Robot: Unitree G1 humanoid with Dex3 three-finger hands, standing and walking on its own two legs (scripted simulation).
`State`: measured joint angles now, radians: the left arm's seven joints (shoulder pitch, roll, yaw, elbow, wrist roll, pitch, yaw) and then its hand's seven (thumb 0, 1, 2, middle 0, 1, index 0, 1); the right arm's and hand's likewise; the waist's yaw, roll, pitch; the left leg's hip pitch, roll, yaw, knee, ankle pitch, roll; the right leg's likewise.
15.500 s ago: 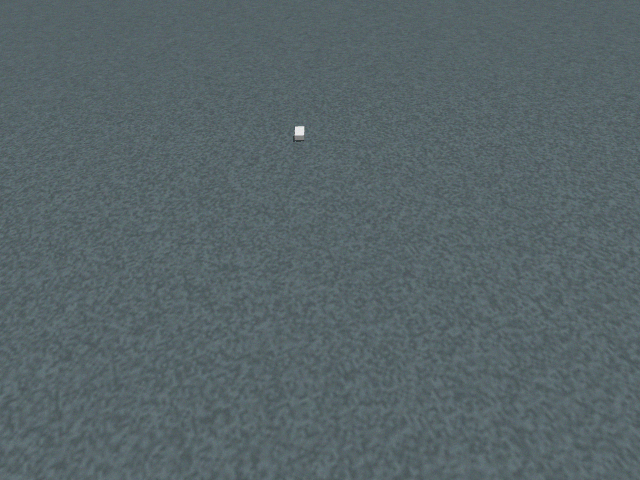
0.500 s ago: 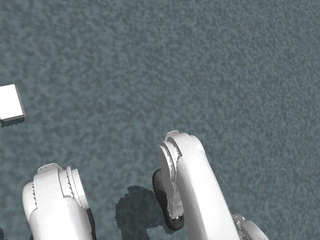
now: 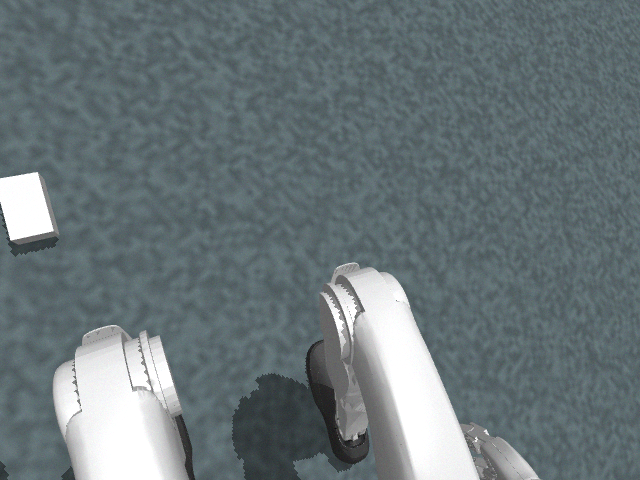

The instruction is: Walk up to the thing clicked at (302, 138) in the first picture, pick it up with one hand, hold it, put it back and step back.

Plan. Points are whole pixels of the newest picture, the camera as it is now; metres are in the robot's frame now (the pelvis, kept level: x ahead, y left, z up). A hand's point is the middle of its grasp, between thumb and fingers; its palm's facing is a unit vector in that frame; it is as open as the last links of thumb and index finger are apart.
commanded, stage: approach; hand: left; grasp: from above
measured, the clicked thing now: (28, 208) +0.51 +0.30 -0.31
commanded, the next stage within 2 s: close in in 0.76 s
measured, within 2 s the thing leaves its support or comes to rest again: neither
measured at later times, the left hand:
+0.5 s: hand (7, 165) +0.52 +0.28 -0.17, palm faces -0.40 -0.07 -0.91, open 14.2 cm
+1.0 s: hand out of the picture +0.50 +0.31 -0.17, palm faces -0.45 -0.08 -0.89, open 14.1 cm
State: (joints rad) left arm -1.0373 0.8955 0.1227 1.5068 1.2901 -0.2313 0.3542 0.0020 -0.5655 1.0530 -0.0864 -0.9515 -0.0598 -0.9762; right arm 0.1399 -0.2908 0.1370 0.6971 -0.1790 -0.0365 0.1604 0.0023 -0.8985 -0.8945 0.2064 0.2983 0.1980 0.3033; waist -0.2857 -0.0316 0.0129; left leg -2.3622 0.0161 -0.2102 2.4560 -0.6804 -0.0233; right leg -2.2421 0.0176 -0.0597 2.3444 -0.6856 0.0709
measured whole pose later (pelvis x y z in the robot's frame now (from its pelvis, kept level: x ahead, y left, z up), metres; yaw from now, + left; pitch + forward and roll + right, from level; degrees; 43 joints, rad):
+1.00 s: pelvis +0.00 +0.00 +0.00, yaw +0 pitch +33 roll -11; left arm -1.14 0.90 0.04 1.53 1.27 -0.20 0.33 0.00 -0.53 1.04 -0.09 -1.01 -0.08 -1.02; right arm 0.15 -0.30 0.17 0.66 -0.17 -0.04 0.14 0.00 -0.90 -0.89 0.21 0.30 0.20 0.30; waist -0.32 -0.04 0.03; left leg -2.37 0.01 -0.22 2.46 -0.68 -0.03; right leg -2.25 0.02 -0.07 2.34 -0.68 0.07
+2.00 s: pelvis +0.00 +0.00 -0.01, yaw -4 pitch +30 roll -14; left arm -1.14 1.03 0.11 1.70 1.29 -0.20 0.51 0.00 -0.57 1.05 -0.08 -0.92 -0.05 -0.95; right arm 0.12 -0.34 0.29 0.63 -0.25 -0.16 0.21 0.00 -0.90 -0.90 0.21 0.30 0.20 0.30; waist -0.40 -0.13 0.16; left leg -2.37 0.02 -0.29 2.54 -0.73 -0.03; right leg -2.24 0.05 -0.11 2.37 -0.69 0.08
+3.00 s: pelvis +0.00 +0.01 -0.01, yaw -6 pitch +28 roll -16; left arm -1.16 1.08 0.09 1.77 1.27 -0.17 0.59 0.00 -0.49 0.99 -0.10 -0.98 -0.09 -0.99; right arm 0.10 -0.36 0.36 0.62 -0.27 -0.22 0.23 0.00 -0.90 -0.90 0.20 0.30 0.20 0.30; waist -0.44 -0.16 0.21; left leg -2.35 0.03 -0.31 2.54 -0.72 -0.02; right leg -2.21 0.06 -0.13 2.35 -0.67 0.09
